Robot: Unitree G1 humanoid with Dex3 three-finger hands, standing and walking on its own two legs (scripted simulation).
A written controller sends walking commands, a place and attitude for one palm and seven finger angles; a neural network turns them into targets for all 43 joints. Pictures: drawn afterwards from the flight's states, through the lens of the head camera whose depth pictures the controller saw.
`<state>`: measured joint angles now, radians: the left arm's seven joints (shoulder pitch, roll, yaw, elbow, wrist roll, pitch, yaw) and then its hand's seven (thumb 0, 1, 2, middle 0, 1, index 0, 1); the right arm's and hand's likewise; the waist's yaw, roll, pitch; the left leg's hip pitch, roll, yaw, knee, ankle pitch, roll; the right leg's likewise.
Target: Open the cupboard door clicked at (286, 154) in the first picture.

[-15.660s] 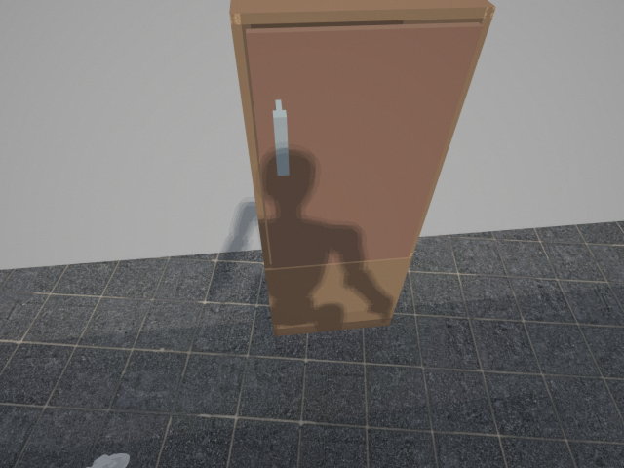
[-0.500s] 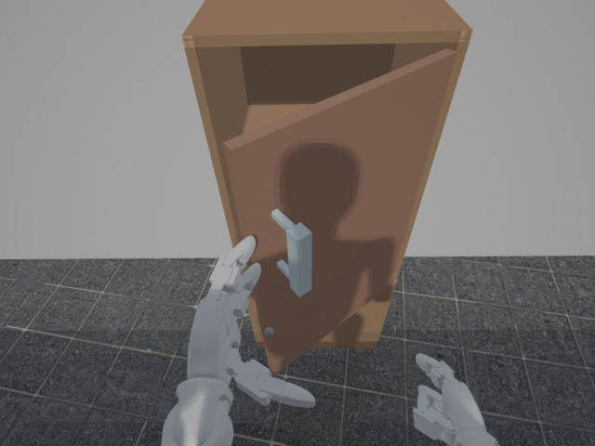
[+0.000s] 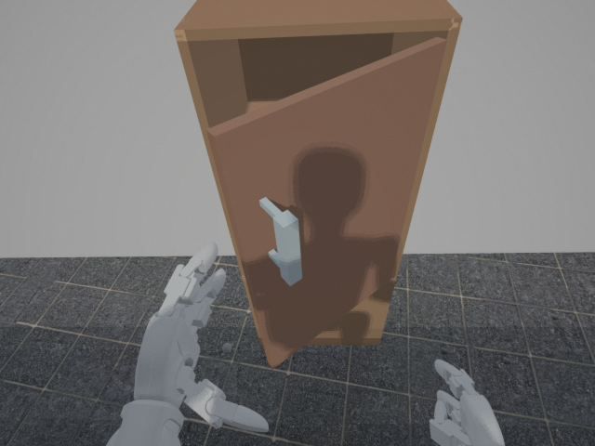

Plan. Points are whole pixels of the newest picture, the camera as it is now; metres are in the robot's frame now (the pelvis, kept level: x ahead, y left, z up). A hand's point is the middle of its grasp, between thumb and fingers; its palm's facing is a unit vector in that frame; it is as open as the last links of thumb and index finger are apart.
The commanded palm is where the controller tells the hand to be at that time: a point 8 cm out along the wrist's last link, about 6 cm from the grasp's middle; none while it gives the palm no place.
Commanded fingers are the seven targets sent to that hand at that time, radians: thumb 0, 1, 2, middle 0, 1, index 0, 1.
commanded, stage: draw the hand back to the body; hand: left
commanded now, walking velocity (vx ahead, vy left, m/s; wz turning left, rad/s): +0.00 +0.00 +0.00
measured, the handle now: (279, 241) +0.35 +0.06 +0.11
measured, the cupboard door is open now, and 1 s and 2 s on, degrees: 39 39 39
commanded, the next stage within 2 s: step back with the hand held close in 1.44 s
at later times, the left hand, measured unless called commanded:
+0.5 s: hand (121, 340) +0.19 +0.19 +0.15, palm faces +0.15 -0.96 -0.22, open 15.5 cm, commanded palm +0.16 +0.24 +0.16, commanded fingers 0.00 -0.05 0.50 -0.17 -0.30 -0.17 -0.30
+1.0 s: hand (34, 297) +0.21 +0.28 +0.18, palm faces +0.38 -0.83 -0.40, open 9.8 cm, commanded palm +0.16 +0.33 +0.20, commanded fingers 0.00 0.83 0.87 -0.20 -0.30 -0.20 -0.30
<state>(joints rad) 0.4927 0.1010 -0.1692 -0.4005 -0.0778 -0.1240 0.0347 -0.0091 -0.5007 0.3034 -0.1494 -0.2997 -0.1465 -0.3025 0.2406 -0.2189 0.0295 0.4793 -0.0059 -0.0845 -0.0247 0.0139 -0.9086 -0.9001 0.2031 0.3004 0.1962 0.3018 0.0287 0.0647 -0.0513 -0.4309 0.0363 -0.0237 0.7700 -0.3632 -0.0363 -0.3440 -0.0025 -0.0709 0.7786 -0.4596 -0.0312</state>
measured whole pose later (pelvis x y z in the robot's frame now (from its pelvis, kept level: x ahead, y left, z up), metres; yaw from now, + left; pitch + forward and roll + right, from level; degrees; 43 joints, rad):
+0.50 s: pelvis +0.00 +0.03 +0.02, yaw -1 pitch -2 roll -1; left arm 0.51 0.25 0.05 -0.46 -0.08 -0.06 0.03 -0.01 -0.34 0.37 -0.16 -0.30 -0.15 -0.30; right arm 0.20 -0.21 0.06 0.56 0.00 -0.18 -0.09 0.01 -0.91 -0.90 0.20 0.30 0.20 0.30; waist 0.06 0.05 -0.01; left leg -0.28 0.02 0.00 0.61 -0.29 -0.01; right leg -0.17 -0.01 -0.05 0.57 -0.35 0.00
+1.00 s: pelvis +0.02 +0.04 +0.03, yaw -2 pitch -4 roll +0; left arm 0.49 0.34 0.28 -0.43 -0.04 -0.09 0.11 0.01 0.49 0.73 -0.19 -0.30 -0.19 -0.30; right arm 0.18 -0.22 0.04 0.63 -0.02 -0.10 -0.08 0.01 -0.91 -0.90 0.21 0.30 0.20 0.30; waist 0.07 0.04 0.03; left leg -0.13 0.01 0.03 0.42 -0.23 0.01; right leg -0.03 -0.03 -0.02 0.37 -0.27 0.02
